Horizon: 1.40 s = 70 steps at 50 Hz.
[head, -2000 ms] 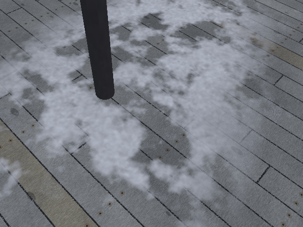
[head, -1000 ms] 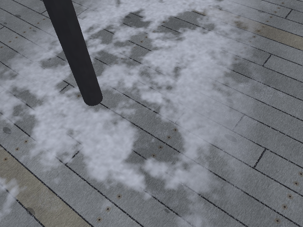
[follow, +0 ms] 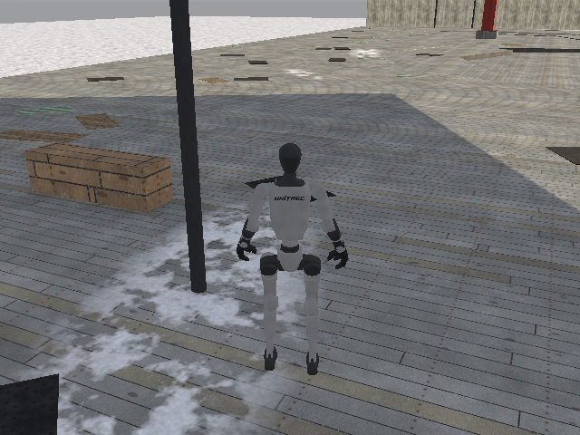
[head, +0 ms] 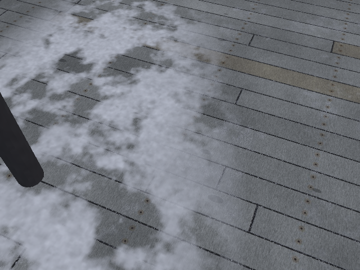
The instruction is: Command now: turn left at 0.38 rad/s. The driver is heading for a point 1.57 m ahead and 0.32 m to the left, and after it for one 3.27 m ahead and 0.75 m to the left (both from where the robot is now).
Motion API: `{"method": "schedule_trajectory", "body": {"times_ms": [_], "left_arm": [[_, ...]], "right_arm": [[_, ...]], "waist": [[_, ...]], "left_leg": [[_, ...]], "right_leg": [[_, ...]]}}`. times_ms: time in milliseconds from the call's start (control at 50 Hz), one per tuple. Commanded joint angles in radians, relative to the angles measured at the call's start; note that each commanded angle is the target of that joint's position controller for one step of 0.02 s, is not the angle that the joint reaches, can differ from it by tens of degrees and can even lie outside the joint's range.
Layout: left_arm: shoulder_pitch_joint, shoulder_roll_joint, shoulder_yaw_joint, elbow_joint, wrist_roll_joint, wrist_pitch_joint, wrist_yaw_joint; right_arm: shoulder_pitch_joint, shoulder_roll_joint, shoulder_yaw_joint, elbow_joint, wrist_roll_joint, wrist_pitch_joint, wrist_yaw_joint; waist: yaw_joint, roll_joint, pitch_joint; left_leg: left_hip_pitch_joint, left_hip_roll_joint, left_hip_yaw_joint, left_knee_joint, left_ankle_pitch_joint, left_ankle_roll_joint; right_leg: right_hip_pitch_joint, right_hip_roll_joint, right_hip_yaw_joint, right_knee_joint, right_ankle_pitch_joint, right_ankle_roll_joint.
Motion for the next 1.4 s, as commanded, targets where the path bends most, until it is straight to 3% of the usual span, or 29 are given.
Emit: {"method": "schedule_trajectory", "body": {"times_ms": [20, 100, 120, 140, 160, 180, 220, 260, 420, 520, 620, 680, 700, 720, 740, 760, 780, 820, 960, 1020, 1080, 1120, 1140, 1160, 1180, 1200, 1240, 1320, 1400], "left_arm": [[-0.017, 0.192, 0.062, -0.061, -0.005, -0.014, 0.007], [-0.082, 0.183, 0.065, -0.057, -0.031, -0.006, 0.004], [-0.022, 0.153, 0.06, -0.036, -0.03, -0.009, 0.0], [0.01, 0.092, 0.041, -0.056, 0.015, -0.011, -0.003], [-0.084, 0.096, 0.037, -0.1, 0.008, -0.013, 0.004], [-0.085, 0.136, 0.048, -0.089, -0.008, -0.012, 0.007], [-0.066, 0.157, 0.06, -0.051, -0.002, -0.013, 0.015], [-0.052, 0.156, 0.065, -0.038, -0.004, -0.014, 0.013], [-0.073, 0.119, 0.056, -0.023, -0.012, -0.024, 0.004], [-0.091, 0.119, 0.056, -0.02, -0.016, -0.045, -0.01], [-0.07, 0.129, 0.06, -0.013, -0.024, -0.07, -0.032], [0.022, 0.13, 0.067, 0.02, -0.023, -0.082, -0.045], [0.039, 0.153, 0.071, 0.024, -0.012, -0.08, -0.043], [0.025, 0.181, 0.066, 0.001, 0.004, -0.073, -0.037], [0.047, 0.247, 0.082, 0.015, 0.034, -0.076, -0.046], [0.023, 0.203, 0.072, 0.004, 0.019, -0.087, -0.048], [0.006, 0.162, 0.058, 0.008, 0.0, -0.092, -0.041], [0.034, 0.142, 0.046, 0.026, -0.017, -0.097, -0.032], [0.154, 0.181, 0.047, 0.059, -0.02, -0.102, -0.029], [0.191, 0.209, 0.051, 0.073, -0.03, -0.098, -0.043], [0.185, 0.211, 0.047, 0.078, -0.044, -0.087, -0.05], [0.172, 0.153, 0.027, 0.074, -0.035, -0.089, -0.053], [0.143, 0.063, -0.004, 0.046, -0.013, -0.096, -0.058], [0.188, 0.04, -0.008, -0.001, -0.037, -0.111, -0.045], [0.172, 0.15, 0.024, 0.018, -0.06, -0.113, -0.038], [0.149, 0.166, 0.034, 0.021, -0.065, -0.11, -0.044], [0.137, 0.139, 0.035, 0.042, -0.048, -0.098, -0.048], [0.125, 0.08, 0.027, 0.045, -0.042, -0.078, -0.063], [0.024, 0.062, 0.016, -0.001, -0.034, -0.081, -0.072]], "right_arm": [[-0.038, -0.061, -0.023, -0.101, 0.006, 0.007, 0.009], [0.056, -0.072, -0.038, -0.088, 0.006, 0.019, 0.025], [0.074, -0.103, -0.052, -0.091, -0.004, 0.016, 0.018], [0.086, -0.236, -0.083, -0.123, -0.009, 0.011, -0.003], [0.111, -0.258, -0.075, -0.144, -0.048, -0.01, 0.01], [0.083, -0.224, -0.065, -0.155, -0.051, -0.032, 0.017], [0.014, -0.186, -0.057, -0.156, -0.02, -0.04, 0.004], [-0.007, -0.167, -0.046, -0.16, -0.003, -0.026, -0.014], [0.006, -0.167, -0.051, -0.174, -0.005, 0.004, -0.047], [-0.015, -0.175, -0.059, -0.186, -0.01, 0.016, -0.048], [-0.043, -0.177, -0.066, -0.199, -0.003, 0.028, -0.039], [-0.084, -0.159, -0.06, -0.207, 0.016, 0.038, -0.043], [-0.05, -0.115, -0.045, -0.203, 0.011, 0.036, -0.046], [0.027, -0.044, -0.021, -0.183, -0.012, 0.032, -0.04], [-0.009, -0.12, -0.049, -0.217, 0.001, 0.019, -0.046], [-0.016, -0.169, -0.061, -0.204, -0.009, 0.007, -0.05], [-0.012, -0.17, -0.064, -0.186, -0.013, 0.002, -0.047], [0.007, -0.124, -0.053, -0.156, -0.02, -0.005, -0.04], [-0.145, -0.031, -0.012, -0.192, -0.006, -0.067, -0.011], [-0.164, -0.037, -0.01, -0.196, 0.003, -0.083, 0.001], [-0.085, -0.064, -0.022, -0.177, 0.015, -0.099, 0.007], [0.087, -0.11, -0.048, -0.13, 0.013, -0.1, -0.01], [0.25, -0.171, -0.064, -0.116, -0.007, -0.097, -0.024], [0.299, -0.271, -0.089, -0.096, -0.026, -0.091, -0.015], [0.259, -0.173, -0.065, -0.096, -0.026, -0.099, -0.008], [0.203, -0.113, -0.045, -0.097, -0.019, -0.104, -0.008], [0.12, -0.059, -0.031, -0.096, -0.022, -0.108, -0.007], [0.098, -0.048, -0.034, -0.072, -0.029, -0.128, -0.011], [0.092, -0.073, -0.04, -0.043, -0.027, -0.126, -0.018]], "waist": [[0.03, -0.15, -0.061], [-0.022, -0.141, -0.104], [-0.019, -0.048, -0.108], [0.01, 0.252, -0.108], [-0.041, 0.277, -0.165], [-0.039, 0.152, -0.152], [-0.004, 0.039, -0.11], [0.014, 0.06, -0.12], [-0.003, 0.1, -0.115], [-0.013, 0.13, -0.095], [-0.01, 0.145, -0.122], [0.045, 0.126, -0.156], [0.037, 0.059, -0.177], [-0.003, -0.151, -0.186], [0.008, -0.274, -0.071], [0.012, -0.197, -0.025], [0.007, -0.176, 0.004], [0.024, -0.159, 0.005], [0.107, -0.165, 0.019], [0.115, -0.17, 0.027], [0.043, -0.158, 0.015], [-0.054, -0.119, -0.065], [-0.131, 0.028, -0.2], [-0.1, 0.289, -0.247], [-0.101, 0.173, -0.159], [-0.073, 0.167, -0.07], [-0.034, 0.114, -0.004], [-0.003, 0.083, 0.011], [-0.012, 0.051, 0.051]], "left_leg": [[-0.126, 0.046, 0.021, 0.112, -0.099, -0.003], [0.093, -0.01, 0.105, -0.168, 0.204, 0.025], [0.181, -0.014, 0.039, -0.286, 0.353, 0.056], [0.326, 0.225, -0.344, -0.383, 0.732, 0.164], [0.287, 0.388, -0.61, -0.443, 0.814, 0.365], [0.302, 0.373, -0.544, -0.441, 0.766, 0.38], [0.288, 0.273, -0.398, -0.409, 0.662, 0.283], [0.259, 0.218, -0.341, -0.414, 0.691, 0.248], [0.282, 0.168, -0.375, -0.44, 0.505, 0.247], [0.209, 0.147, -0.45, -0.435, 0.377, 0.249], [0.216, 0.139, -0.537, -0.387, 0.513, 0.242], [0.181, 0.088, -0.529, -0.333, 0.437, 0.188], [0.086, 0.034, -0.471, -0.272, 0.195, 0.136], [-0.049, -0.1, -0.301, -0.05, -0.108, 0.072], [-0.249, -0.155, -0.195, 0.11, -0.174, 0.047], [-0.289, -0.079, -0.202, 0.221, -0.095, 0.027], [-0.314, -0.066, -0.191, 0.249, -0.019, 0.011], [-0.347, -0.048, -0.16, 0.287, 0.077, -0.024], [-0.262, 0.029, 0.006, -0.008, 0.222, -0.037], [-0.122, 0.01, 0.035, -0.152, 0.204, -0.019], [0.067, -0.006, 0.028, -0.303, 0.277, 0.018], [0.367, 0.016, 0.004, -0.362, 0.299, 0.05], [0.597, 0.223, -0.217, -0.395, 0.203, 0.106], [0.648, 0.424, -0.586, -0.512, -0.08, 0.232], [0.553, 0.403, -0.603, -0.548, -0.191, 0.245], [0.492, 0.364, -0.486, -0.559, -0.141, 0.218], [0.396, 0.286, -0.293, -0.592, 0.1, 0.187], [0.318, 0.234, -0.071, -0.625, 0.438, 0.178], [0.299, 0.222, 0.053, -0.654, 0.537, 0.18]], "right_leg": [[0.1, -0.333, 0.241, -0.161, 0.625, -0.225], [0.023, -0.248, 0.077, -0.034, 0.497, -0.132], [-0.039, -0.188, 0.006, 0.098, 0.326, -0.07], [-0.29, -0.064, -0.086, 0.407, -0.131, 0.042], [-0.39, 0.052, 0.077, 0.595, -0.405, 0.059], [-0.422, 0.023, 0.139, 0.687, -0.37, 0.056], [-0.442, -0.013, 0.146, 0.658, -0.205, 0.047], [-0.38, -0.009, 0.145, 0.623, -0.106, 0.063], [-0.356, 0.028, 0.154, 0.388, -0.007, 0.111], [-0.264, 0.046, 0.164, 0.229, -0.02, 0.102], [-0.155, 0.069, 0.161, 0.075, -0.038, 0.074], [0.018, 0.058, 0.128, -0.198, 0.148, 0.038], [0.146, -0.038, 0.195, -0.254, 0.196, 0.001], [0.238, -0.228, 0.408, -0.308, 0.114, -0.079], [0.132, -0.325, 0.625, -0.364, -0.086, -0.219], [0.102, -0.326, 0.625, -0.388, -0.262, -0.243], [0.103, -0.276, 0.56, -0.399, -0.304, -0.211], [0.165, -0.225, 0.478, -0.406, -0.246, -0.181], [0.155, -0.179, 0.299, -0.435, 0.005, -0.195], [0.083, -0.19, 0.282, -0.418, 0.036, -0.206], [0.019, -0.206, 0.324, -0.366, 0.05, -0.192], [-0.103, -0.137, 0.272, -0.2, 0.134, -0.13], [-0.242, -0.042, 0.188, 0.122, 0.001, -0.065], [-0.478, 0.046, 0.11, 0.404, -0.229, -0.028], [-0.536, -0.002, 0.191, 0.556, -0.201, -0.029], [-0.578, -0.026, 0.198, 0.591, -0.109, -0.039], [-0.552, -0.065, 0.184, 0.569, 0.026, -0.027], [-0.523, -0.079, 0.164, 0.557, 0.176, -0.001], [-0.522, -0.071, 0.138, 0.331, 0.323, 0.015]]}}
